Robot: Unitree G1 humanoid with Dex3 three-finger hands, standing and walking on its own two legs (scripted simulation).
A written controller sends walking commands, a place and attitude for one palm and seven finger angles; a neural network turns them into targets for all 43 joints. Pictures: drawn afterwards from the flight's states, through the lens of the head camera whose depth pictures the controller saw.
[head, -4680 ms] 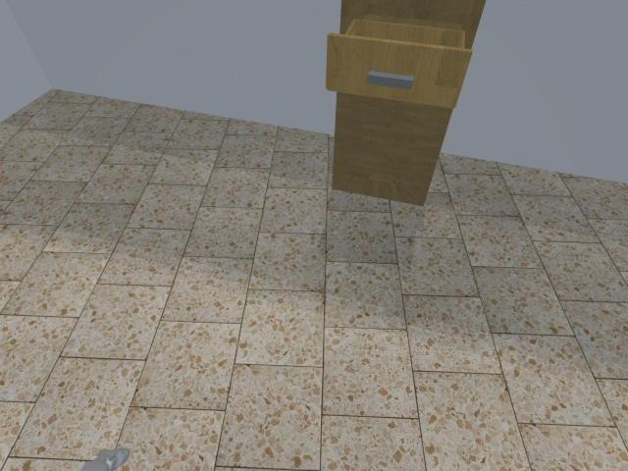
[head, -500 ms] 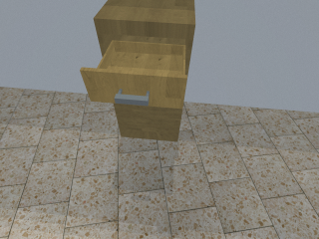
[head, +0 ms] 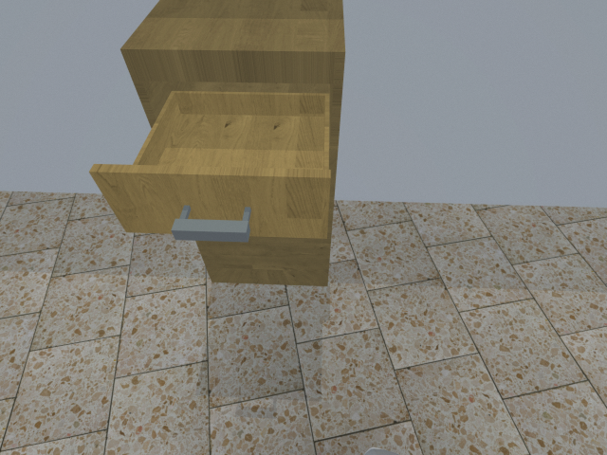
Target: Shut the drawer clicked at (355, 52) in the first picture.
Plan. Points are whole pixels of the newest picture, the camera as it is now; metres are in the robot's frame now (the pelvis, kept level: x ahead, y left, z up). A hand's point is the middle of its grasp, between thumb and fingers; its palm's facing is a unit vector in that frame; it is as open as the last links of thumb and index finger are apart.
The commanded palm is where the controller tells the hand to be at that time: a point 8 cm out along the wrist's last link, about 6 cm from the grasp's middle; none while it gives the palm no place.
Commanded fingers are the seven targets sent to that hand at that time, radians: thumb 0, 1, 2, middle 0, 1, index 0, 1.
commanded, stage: take the last steps up to it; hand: left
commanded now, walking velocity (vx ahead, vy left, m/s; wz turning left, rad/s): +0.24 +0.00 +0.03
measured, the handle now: (214, 220) +0.48 +0.18 -0.01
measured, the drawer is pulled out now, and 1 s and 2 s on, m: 0.28 0.28 0.28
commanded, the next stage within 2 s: come to a stop and stand still in 0.28 s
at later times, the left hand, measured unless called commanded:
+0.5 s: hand out of the picture +0.13 +0.21 -0.16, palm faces +0.05 -0.99 -0.13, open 7.4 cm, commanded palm none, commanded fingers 0.00 0.90 0.90 -0.20 -0.30 -0.20 -0.30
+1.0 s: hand (180, 437) +0.17 +0.20 -0.15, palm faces +0.03 -0.97 -0.23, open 7.3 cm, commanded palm none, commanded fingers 0.00 0.90 0.90 -0.20 -0.30 -0.20 -0.30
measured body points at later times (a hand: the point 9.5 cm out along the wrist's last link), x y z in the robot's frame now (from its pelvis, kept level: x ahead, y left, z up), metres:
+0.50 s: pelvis +0.13 +0.04 +0.03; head +0.14 +0.08 +0.47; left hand +0.13 +0.26 -0.15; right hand +0.16 -0.19 -0.11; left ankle +0.15 +0.12 -0.72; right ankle +0.13 -0.10 -0.66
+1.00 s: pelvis +0.12 +0.02 +0.02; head +0.14 +0.01 +0.47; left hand +0.17 +0.25 -0.14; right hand +0.15 -0.22 -0.14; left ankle +0.10 +0.14 -0.71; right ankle +0.16 -0.11 -0.72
